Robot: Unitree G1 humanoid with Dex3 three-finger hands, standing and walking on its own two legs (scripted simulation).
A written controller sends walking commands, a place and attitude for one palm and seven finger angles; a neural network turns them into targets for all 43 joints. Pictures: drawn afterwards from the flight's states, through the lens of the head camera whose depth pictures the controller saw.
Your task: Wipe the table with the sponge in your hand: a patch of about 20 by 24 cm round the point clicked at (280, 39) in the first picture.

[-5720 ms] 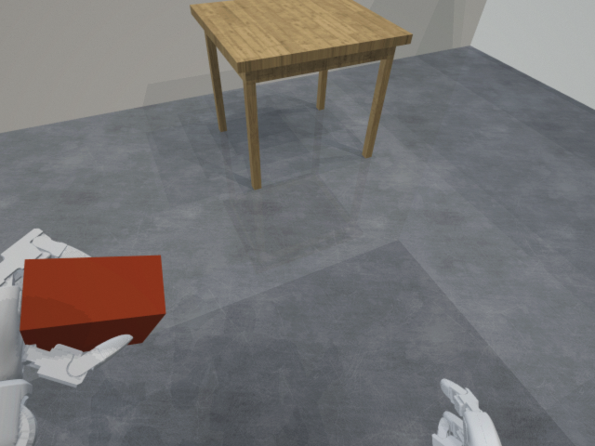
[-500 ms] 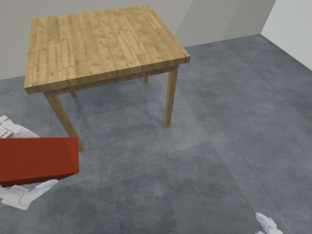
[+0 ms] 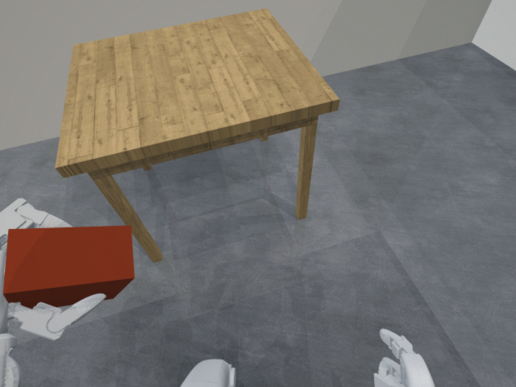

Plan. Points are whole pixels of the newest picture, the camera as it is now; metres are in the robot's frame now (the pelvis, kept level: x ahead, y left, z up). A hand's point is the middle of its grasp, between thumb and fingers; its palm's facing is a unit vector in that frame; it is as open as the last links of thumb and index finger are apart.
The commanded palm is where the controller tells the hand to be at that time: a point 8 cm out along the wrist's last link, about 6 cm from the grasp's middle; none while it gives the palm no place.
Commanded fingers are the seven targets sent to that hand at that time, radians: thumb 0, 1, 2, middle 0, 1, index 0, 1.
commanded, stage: take the last steps up to it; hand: left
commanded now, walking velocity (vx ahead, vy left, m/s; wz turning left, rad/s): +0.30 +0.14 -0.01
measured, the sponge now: (87, 269) +0.23 +0.21 +0.14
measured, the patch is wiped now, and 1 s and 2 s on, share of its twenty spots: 0.00 0.00 0.00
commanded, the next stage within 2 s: come to a stop and stand still in 1.66 s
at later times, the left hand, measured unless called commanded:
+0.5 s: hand (55, 171) +0.34 +0.28 +0.18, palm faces +0.32 -0.84 -0.44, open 10.3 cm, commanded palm +0.29 +0.34 +0.18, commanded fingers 0.00 0.10 1.30 -1.20 -1.60 -1.20 -1.60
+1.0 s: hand (107, 122) +0.44 +0.25 +0.18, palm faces +0.28 -0.79 -0.54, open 10.3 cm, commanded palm +0.38 +0.31 +0.18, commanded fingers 0.00 0.10 1.30 -1.20 -1.60 -1.20 -1.60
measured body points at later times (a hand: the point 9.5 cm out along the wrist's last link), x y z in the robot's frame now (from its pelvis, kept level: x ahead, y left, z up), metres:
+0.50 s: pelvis +0.11 +0.07 +0.00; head +0.15 +0.07 +0.45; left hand +0.32 +0.33 +0.21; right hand +0.27 -0.14 -0.09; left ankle +0.13 +0.17 -0.74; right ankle +0.12 -0.06 -0.67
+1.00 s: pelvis +0.22 +0.04 +0.01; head +0.28 +0.02 +0.45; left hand +0.42 +0.29 +0.21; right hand +0.37 -0.24 -0.09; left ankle +0.30 +0.20 -0.68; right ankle +0.17 -0.03 -0.74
